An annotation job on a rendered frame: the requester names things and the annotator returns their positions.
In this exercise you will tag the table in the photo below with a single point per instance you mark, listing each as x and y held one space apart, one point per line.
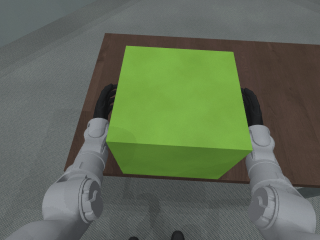
285 77

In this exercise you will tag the right robot forearm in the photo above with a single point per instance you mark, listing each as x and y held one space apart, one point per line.
262 166

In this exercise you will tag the carton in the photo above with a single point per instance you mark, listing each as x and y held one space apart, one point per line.
178 113

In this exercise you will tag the robot right foot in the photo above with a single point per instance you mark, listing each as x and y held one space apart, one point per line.
177 235

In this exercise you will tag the left robot forearm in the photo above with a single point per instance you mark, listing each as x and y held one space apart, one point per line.
91 160

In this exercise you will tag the left robot upper arm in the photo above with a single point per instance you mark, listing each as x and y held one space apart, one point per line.
69 208

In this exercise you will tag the right robot hand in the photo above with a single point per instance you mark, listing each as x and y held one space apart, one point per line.
252 108

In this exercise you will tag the left robot hand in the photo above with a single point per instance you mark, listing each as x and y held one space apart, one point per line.
103 107

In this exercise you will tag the right robot upper arm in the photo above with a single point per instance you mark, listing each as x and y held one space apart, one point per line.
280 215

